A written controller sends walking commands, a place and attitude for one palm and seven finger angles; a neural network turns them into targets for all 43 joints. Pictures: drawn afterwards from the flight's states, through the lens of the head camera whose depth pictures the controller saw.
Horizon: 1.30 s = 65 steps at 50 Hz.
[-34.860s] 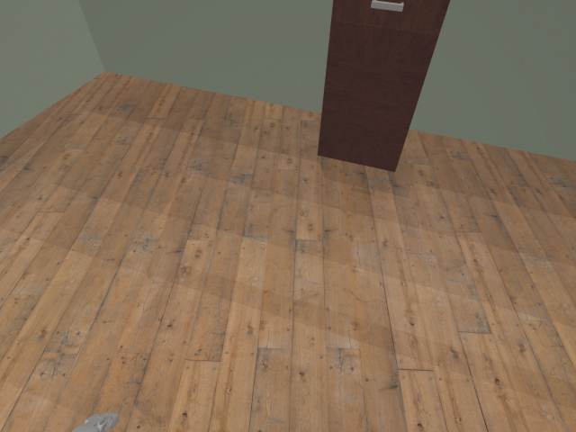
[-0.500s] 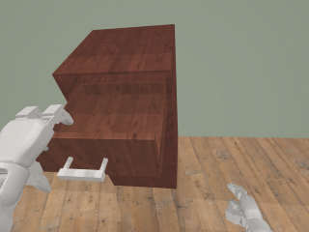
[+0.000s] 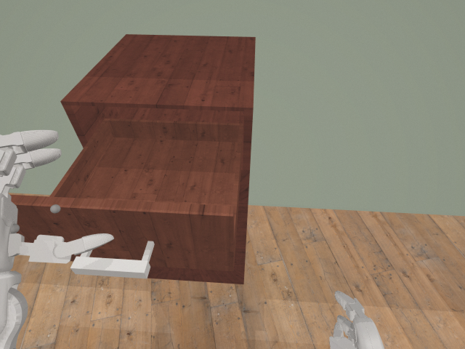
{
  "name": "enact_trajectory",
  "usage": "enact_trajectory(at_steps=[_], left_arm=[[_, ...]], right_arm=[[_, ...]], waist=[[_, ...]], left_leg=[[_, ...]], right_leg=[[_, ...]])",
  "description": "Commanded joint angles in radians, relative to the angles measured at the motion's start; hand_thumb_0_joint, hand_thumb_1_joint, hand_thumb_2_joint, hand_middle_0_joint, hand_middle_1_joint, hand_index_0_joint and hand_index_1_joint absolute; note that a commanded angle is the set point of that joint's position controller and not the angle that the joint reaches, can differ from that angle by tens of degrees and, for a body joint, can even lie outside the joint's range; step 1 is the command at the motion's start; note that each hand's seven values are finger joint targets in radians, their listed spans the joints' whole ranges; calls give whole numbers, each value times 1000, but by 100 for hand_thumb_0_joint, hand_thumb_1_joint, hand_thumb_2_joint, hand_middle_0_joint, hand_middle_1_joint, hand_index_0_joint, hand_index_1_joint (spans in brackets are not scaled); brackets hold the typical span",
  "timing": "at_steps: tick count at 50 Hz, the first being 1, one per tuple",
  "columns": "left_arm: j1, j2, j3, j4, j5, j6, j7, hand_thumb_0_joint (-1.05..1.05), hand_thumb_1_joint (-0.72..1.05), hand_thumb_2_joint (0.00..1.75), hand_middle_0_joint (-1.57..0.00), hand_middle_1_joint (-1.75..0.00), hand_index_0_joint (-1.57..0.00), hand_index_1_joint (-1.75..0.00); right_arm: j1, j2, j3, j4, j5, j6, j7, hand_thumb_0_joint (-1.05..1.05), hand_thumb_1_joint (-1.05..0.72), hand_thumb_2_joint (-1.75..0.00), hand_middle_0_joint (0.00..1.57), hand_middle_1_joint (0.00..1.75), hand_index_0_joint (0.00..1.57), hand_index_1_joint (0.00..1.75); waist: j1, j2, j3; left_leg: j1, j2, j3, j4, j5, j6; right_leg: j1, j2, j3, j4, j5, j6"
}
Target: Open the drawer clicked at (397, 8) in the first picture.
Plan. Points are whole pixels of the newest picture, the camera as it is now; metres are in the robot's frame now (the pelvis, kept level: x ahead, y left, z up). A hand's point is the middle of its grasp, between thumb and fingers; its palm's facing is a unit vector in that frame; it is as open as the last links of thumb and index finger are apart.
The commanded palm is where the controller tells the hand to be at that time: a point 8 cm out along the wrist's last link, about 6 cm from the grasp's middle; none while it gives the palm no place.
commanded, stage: draw the hand back to the body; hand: left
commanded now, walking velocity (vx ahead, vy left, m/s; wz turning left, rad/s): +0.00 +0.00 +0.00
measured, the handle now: (115, 256) +0.24 +0.24 +0.04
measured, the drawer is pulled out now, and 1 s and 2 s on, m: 0.30 0.30 0.30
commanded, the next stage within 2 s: step back with the hand held close in 0.68 s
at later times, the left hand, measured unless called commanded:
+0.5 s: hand (54, 216) +0.19 +0.24 +0.22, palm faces +0.46 -0.80 -0.37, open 8.4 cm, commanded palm +0.14 +0.28 +0.23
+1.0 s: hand (66, 222) +0.20 +0.23 +0.20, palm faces +0.38 -0.80 -0.47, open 7.4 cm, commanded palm +0.12 +0.28 +0.23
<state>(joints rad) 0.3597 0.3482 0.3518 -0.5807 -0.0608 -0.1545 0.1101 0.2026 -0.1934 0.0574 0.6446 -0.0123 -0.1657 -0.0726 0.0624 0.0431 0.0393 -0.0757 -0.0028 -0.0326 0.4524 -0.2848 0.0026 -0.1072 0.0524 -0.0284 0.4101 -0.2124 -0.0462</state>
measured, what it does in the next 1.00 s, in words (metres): stands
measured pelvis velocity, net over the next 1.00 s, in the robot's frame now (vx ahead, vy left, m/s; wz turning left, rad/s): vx -0.01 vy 0.00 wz -0.01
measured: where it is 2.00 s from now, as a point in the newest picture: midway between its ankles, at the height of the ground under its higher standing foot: outside the picture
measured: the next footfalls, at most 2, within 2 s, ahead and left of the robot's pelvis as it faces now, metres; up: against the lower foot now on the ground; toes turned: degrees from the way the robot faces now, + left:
right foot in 1.88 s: -0.16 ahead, -0.12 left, +0.00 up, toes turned -4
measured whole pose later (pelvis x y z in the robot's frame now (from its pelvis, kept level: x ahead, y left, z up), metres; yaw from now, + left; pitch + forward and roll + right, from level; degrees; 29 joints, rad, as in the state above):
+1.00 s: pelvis -0.01 +0.00 +0.00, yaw -1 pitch +1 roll -1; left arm 0.52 0.37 0.41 -0.61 -0.05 -0.19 0.11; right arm 0.18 -0.24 0.00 0.58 0.00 -0.07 -0.05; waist 0.01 0.06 0.00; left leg -0.24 0.01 -0.03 0.49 -0.27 0.00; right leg -0.25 0.06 -0.03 0.40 -0.17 -0.05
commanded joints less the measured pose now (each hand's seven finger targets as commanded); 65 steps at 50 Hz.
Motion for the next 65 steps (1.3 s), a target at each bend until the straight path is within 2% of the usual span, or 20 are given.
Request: enact_trajectory(at_steps=[1,6,11,12,15,21,22,24,27,31,34,39,40,41,43,45,49,53,59,65], left_arm=[[-52,160,90,-169,-11,-51,0,0,9,55,-26,-82,-26,-82],[1,170,108,-214,-15,-53,-7,0,27,63,-25,-70,-25,-70],[12,184,129,-231,-15,-50,2,0,44,70,-23,-59,-23,-59],[-10,195,138,-247,-14,-50,3,0,48,72,-23,-57,-23,-57],[20,177,135,-196,-16,-43,4,0,58,76,-22,-50,-22,-50],[-13,167,119,-166,-18,-28,-2,0,80,86,-21,-37,-21,-37],[-28,164,111,-177,-16,-27,-3,0,83,87,-21,-34,-21,-34],[-31,165,106,-186,-14,-26,1,0,90,90,-20,-30,-20,-30],[-31,187,119,-225,-11,-28,5,0,90,90,-20,-30,-20,-30],[-12,186,126,-204,-15,-22,5,0,90,90,-20,-30,-20,-30],[-21,178,121,-192,-15,-21,5,0,90,90,-20,-30,-20,-30],[-22,180,124,-160,-21,-22,2,0,90,90,-20,-30,-20,-30],[-45,267,236,-176,-13,-56,7,0,90,90,-20,-30,-20,-30],[13,215,187,-125,-6,-62,0,0,90,90,-20,-30,-20,-30],[22,211,169,-171,7,-79,-1,0,90,90,-20,-30,-20,-30],[84,195,157,-187,10,-88,4,0,90,90,-20,-30,-20,-30],[187,230,208,-265,9,-102,24,0,90,90,-20,-30,-20,-30],[228,260,247,-307,5,-105,35,0,90,90,-20,-30,-20,-30],[264,258,264,-332,9,-112,43,0,90,90,-20,-30,-20,-30],[193,204,230,-296,33,-109,67,0,90,90,-20,-30,-20,-30]], right_arm=[[-165,-115,-54,-162,5,-56,5,0,-90,-90,20,30,20,30],[-170,-118,-65,-170,8,-42,12,0,-90,-90,20,30,20,30],[-162,-115,-69,-169,11,-35,5,0,-90,-90,20,30,20,30],[-167,-119,-67,-169,10,-37,3,0,-90,-90,20,30,20,30],[-156,-112,-70,-165,12,-29,1,0,-90,-90,20,30,20,30],[-166,-114,-69,-168,12,-18,1,0,-90,-90,20,30,20,30],[-171,-116,-69,-165,13,-19,1,0,-90,-90,20,30,20,30],[-167,-112,-67,-169,11,-20,1,0,-90,-90,20,30,20,30],[-171,-115,-66,-172,8,-29,3,0,-90,-90,20,30,20,30],[-168,-106,-64,-172,7,-27,5,0,-90,-90,20,30,20,30],[-168,-104,-64,-168,9,-28,6,0,-90,-90,20,30,20,30],[-175,-106,-68,-172,12,-24,4,0,-90,-90,20,30,20,30],[-120,-144,-79,-215,26,0,7,0,-90,-90,20,30,20,30],[-130,-134,-82,-199,22,16,11,0,-90,-90,20,30,20,30],[-142,-134,-85,-206,20,24,13,0,-90,-90,20,30,20,30],[-120,-135,-91,-212,23,31,18,0,-90,-90,20,30,20,30],[-106,-140,-106,-236,22,46,14,0,-90,-90,20,30,20,30],[-110,-141,-114,-253,25,59,9,0,-90,-90,20,30,20,30],[-93,-149,-119,-276,13,58,5,0,-90,-90,20,30,20,30],[-64,-160,-121,-257,-19,39,-6,0,-90,-90,20,30,20,30]], waist=[[11,32,-78],[16,12,-137],[11,24,-139],[10,60,-130],[8,5,-119],[5,-9,-84],[3,45,-80],[3,27,-91],[11,64,-126],[11,1,-112],[7,41,-85],[10,-9,-68],[-45,-44,-21],[-50,-101,-41],[-56,-102,-59],[-57,-80,-132],[-58,-25,-244],[-57,3,-273],[-54,45,-250],[-72,85,-164]], left_leg=[[-66,36,8,-93,237,2],[-44,38,17,-77,299,1],[-36,36,20,-71,286,-2],[-35,33,21,-70,286,-4],[-41,35,20,-71,282,-1],[-48,32,17,-76,237,8],[-39,30,21,-74,230,5],[-39,31,15,-78,224,6],[-30,27,14,-72,247,1],[-41,27,15,-71,246,5],[-44,27,17,-74,219,1],[-52,29,15,-77,183,8],[-89,32,-13,-21,126,27],[-75,21,-18,28,96,31],[-80,12,-12,75,89,26],[-94,18,-8,78,108,25],[-106,56,-19,24,314,20],[-157,87,-50,9,431,17],[-277,125,-87,-31,414,23],[-454,163,-125,-69,136,48]], right_leg=[[50,-62,7,-55,149,10],[70,-60,14,-43,215,12],[50,-58,20,-51,205,13],[44,-57,22,-58,206,10],[39,-58,18,-57,202,15],[16,-59,23,-78,156,20],[9,-59,30,-87,147,16],[17,-61,24,-81,139,17],[39,-60,28,-76,167,14],[37,-61,28,-77,176,18],[18,-62,29,-89,140,17],[9,-64,32,-106,86,21],[-145,-115,163,-171,93,21],[-176,-147,178,-199,61,14],[-207,-184,200,-204,79,-4],[-166,-206,191,-165,121,-13],[-69,-168,129,-38,306,10],[-28,-137,99,44,391,23],[-12,-92,64,142,307,33],[-64,-74,74,222,54,26]])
